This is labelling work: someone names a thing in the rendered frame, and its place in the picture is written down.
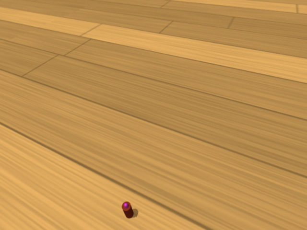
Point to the bottle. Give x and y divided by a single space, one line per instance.
126 206

